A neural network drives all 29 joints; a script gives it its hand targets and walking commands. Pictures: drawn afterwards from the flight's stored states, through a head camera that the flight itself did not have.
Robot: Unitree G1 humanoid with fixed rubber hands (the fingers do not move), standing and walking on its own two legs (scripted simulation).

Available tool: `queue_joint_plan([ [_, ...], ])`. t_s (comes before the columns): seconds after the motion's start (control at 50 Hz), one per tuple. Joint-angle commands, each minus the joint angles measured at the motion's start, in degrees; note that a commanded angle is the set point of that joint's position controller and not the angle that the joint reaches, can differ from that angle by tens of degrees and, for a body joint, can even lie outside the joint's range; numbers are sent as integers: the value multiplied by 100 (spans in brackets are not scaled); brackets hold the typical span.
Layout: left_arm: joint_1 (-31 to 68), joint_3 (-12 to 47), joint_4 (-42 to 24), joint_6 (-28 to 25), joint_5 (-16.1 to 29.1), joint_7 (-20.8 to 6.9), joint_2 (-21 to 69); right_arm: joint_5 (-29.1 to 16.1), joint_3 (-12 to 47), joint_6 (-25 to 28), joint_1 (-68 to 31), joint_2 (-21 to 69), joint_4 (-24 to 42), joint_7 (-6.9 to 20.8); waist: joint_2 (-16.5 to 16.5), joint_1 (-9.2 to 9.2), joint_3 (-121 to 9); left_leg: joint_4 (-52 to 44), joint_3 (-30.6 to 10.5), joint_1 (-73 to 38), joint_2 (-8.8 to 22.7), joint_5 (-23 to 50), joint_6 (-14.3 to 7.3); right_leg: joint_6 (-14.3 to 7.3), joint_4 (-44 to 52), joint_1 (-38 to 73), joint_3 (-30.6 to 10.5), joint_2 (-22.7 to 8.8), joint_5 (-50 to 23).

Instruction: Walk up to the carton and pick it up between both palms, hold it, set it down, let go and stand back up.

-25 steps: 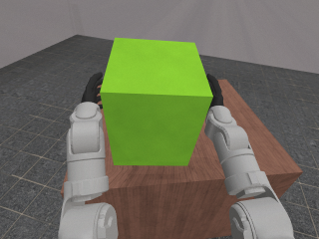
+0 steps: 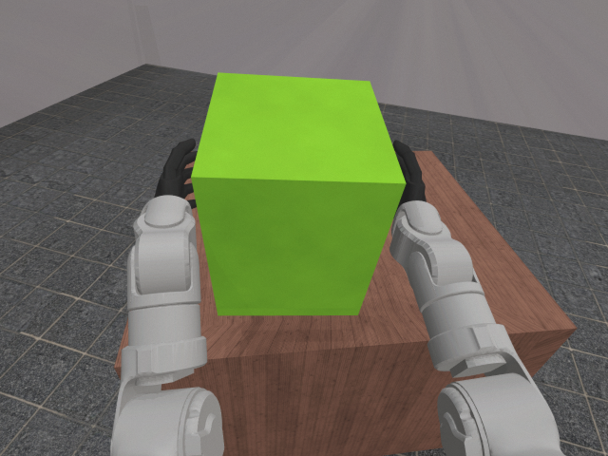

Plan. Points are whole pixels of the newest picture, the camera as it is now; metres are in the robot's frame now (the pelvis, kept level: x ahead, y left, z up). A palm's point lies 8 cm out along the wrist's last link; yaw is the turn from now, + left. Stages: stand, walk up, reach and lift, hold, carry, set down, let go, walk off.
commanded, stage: hold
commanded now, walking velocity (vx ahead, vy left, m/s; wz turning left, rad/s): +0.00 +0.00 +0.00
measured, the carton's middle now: (292, 201) +0.41 +0.01 +0.18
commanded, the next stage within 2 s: none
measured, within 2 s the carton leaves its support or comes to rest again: neither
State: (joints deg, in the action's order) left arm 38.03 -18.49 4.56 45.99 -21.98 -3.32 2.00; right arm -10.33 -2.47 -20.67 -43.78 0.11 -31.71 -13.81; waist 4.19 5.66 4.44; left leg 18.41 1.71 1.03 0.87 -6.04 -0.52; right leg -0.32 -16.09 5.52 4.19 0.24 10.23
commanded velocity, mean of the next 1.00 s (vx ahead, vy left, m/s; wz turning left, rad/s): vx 0.00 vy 0.00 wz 0.00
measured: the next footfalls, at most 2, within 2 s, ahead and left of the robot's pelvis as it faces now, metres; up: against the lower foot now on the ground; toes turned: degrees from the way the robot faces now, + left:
none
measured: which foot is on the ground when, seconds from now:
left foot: down 0.00-1.00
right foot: down 0.00-1.00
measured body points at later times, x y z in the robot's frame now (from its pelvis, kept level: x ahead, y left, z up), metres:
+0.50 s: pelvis +0.00 +0.00 +0.00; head -0.05 +0.03 +0.45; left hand +0.37 +0.16 +0.21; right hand +0.38 -0.13 +0.21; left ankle +0.06 +0.11 -0.75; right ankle +0.00 -0.11 -0.75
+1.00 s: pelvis +0.00 +0.00 +0.00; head -0.05 +0.03 +0.45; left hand +0.37 +0.15 +0.21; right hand +0.37 -0.14 +0.21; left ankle +0.06 +0.11 -0.75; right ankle +0.00 -0.11 -0.75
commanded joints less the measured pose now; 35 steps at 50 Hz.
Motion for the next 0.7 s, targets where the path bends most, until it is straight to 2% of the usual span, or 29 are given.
queue_joint_plan([
  [0.0, 3668, 2619, -396, -379, 922, -860, 2764, -418, 1890, 463, -4284, 2826, 1815, 636, -570, 95, -2400, -89, 170, -1044, -228, 833, 81, 287, 290, -334, 159, 220, -771],
  [0.04, 3745, 2620, -452, -398, 890, -835, 2755, -393, 1896, 497, -4346, 2821, 1829, 632, -661, 28, -2543, -62, 177, -1118, -210, 821, 67, 283, 227, -314, 189, 244, -678],
  [0.06, 3746, 2646, -541, -399, 907, -809, 2806, -439, 1918, 493, -4282, 2867, 1783, 638, -725, 54, -2442, -23, 156, -1160, -209, 945, 82, 281, 214, -401, 195, 241, -758],
  [0.08, 3753, 2605, -590, -402, 908, -798, 2744, -445, 1961, 460, -4194, 2865, 1663, 646, -637, -15, -2524, -41, 149, -1210, -193, 938, 77, 275, 232, -376, 200, 262, -788],
  [0.12, 3670, 2780, -884, -406, 998, -789, 2796, -573, 2188, 464, -4133, 2996, 2009, 628, -619, 30, -2910, 57, 152, -1408, -228, 1421, 97, 312, 164, -212, 148, 276, -1319],
  [0.18, 3644, 2560, -631, -369, 926, -822, 2668, -557, 2174, 360, -4061, 2877, 1810, 583, -480, 3, -2517, 21, 152, -1259, -229, 1173, 85, 340, 193, -189, 162, 276, -1135],
  [0.24, 3696, 2714, -827, -387, 998, -802, 2790, -582, 2133, 427, -4199, 2937, 2126, 615, -628, -24, -2842, 22, 116, -1216, -209, 1037, 77, 296, 186, -315, 169, 284, -920],
  [0.26, 3678, 2586, -687, -368, 934, -790, 2752, -577, 2084, 407, -4227, 2892, 1996, 626, -570, -81, -2541, -13, 169, -1162, -222, 1013, 56, 303, 249, -367, 174, 257, -884],
  [0.32, 3727, 2572, -612, -364, 899, -826, 2666, -417, 1985, 381, -4145, 2927, 1891, 611, -546, 0, -2344, -129, 211, -1086, -232, 629, 26, 323, 341, -456, 137, 223, -675],
  [0.36, 3721, 2492, -574, -349, 895, -847, 2661, -414, 1943, 379, -4155, 2916, 1853, 632, -464, -19, -2472, -140, 182, -1086, -189, 595, 12, 343, 260, -334, 168, 230, -631],
  [0.4, 3696, 2477, -388, -318, 846, -875, 2659, -342, 1894, 346, -4155, 2897, 1671, 622, -534, 7, -2267, -222, 211, -924, -224, 340, 7, 317, 346, -319, 128, 201, -408],
  [0.42, 3742, 2517, -403, -323, 833, -873, 2678, -343, 1861, 374, -4226, 2933, 1782, 636, -514, 3, -2265, -256, 206, -942, -205, 309, 0, 318, 314, -348, 162, 210, -350],
  [0.48, 4030, 2702, -611, -425, 996, -825, 2808, -289, 1833, 463, -4323, 2967, 1822, 674, -724, 77, -2650, -133, 175, -1088, -194, 619, 48, 263, 247, -415, 197, 237, -483],
  [0.5, 4007, 2723, -567, -437, 1001, -834, 2799, -264, 1807, 475, -4322, 2960, 1874, 672, -664, 122, -2637, -95, 166, -1122, -198, 605, 55, 277, 286, -506, 185, 250, -488],
  [0.52, 3917, 2713, -595, -426, 1017, -830, 2807, -329, 1856, 482, -4316, 2909, 1895, 655, -736, 103, -2752, -37, 143, -1166, -206, 881, 75, 280, 244, -361, 204, 252, -767],
  [0.58, 3716, 2593, -317, -353, 924, -858, 2733, -276, 1739, 398, -4132, 2760, 1619, 623, -797, 181, -2326, -98, 146, -1120, -178, 566, 115, 275, 292, -447, 216, 217, -467],
  [0.62, 3903, 2594, -425, -362, 913, -872, 2768, -226, 1644, 427, -4160, 2780, 1530, 678, -786, 164, -2488, -154, 177, -1115, -170, 422, 76, 249, 287, -448, 177, 209, -264],
  [0.64, 3921, 2595, -576, -394, 876, -844, 2700, -267, 1659, 426, -4101, 2802, 1480, 706, -771, 111, -2580, -150, 152, -1105, -157, 609, 73, 259, 269, -363, 225, 211, -429],
  [0.68, 3652, 2445, -371, -352, 801, -846, 2611, -291, 1741, 416, -4003, 2722, 1465, 694, -697, 104, -2411, -108, 181, -1196, -180, 786, 89, 274, 255, -339, 190, 248, -647],
])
